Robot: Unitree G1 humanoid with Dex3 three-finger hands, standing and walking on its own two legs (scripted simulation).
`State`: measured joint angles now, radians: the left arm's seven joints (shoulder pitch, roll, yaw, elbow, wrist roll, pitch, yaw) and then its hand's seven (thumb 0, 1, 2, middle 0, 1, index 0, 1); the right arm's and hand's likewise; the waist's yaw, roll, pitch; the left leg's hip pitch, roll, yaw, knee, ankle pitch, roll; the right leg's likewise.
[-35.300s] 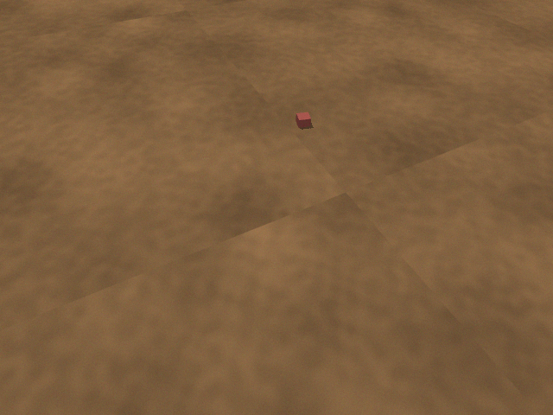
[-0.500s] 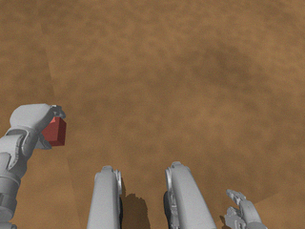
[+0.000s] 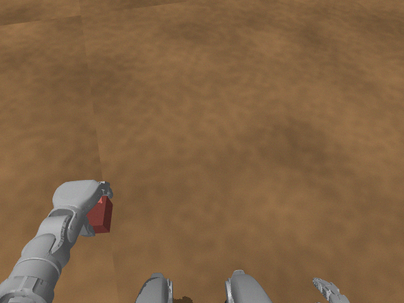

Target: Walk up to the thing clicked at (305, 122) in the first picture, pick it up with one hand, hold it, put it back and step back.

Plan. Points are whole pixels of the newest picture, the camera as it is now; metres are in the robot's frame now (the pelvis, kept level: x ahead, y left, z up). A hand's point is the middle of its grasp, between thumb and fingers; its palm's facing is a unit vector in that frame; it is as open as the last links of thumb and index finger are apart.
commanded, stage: lift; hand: left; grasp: from above
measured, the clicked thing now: (92, 215) +0.34 +0.25 -0.11
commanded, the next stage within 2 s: hold in 0.26 s
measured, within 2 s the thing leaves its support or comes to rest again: neither
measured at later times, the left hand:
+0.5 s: hand (82, 196) +0.34 +0.23 -0.01, palm faces -0.46 -0.03 -0.89, open 9.6 cm
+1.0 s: hand (85, 185) +0.35 +0.21 +0.03, palm faces -0.45 -0.03 -0.89, open 9.6 cm
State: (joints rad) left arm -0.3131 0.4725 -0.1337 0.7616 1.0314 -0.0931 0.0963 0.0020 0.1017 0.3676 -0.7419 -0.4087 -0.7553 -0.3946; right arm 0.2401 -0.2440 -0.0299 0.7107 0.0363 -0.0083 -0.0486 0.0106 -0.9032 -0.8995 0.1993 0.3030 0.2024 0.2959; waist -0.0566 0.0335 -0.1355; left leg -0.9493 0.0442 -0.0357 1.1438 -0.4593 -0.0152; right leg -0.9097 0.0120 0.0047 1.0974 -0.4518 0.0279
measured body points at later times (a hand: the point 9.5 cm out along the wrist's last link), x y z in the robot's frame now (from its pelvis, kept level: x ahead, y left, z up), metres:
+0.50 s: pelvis +0.03 +0.00 +0.05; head +0.07 +0.00 +0.50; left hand +0.36 +0.23 +0.04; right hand +0.14 -0.26 -0.07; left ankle +0.05 +0.13 -0.65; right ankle +0.05 -0.14 -0.65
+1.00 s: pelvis +0.04 -0.01 +0.07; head +0.07 -0.02 +0.52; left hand +0.37 +0.21 +0.08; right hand +0.18 -0.27 -0.04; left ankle +0.05 +0.13 -0.65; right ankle +0.05 -0.14 -0.65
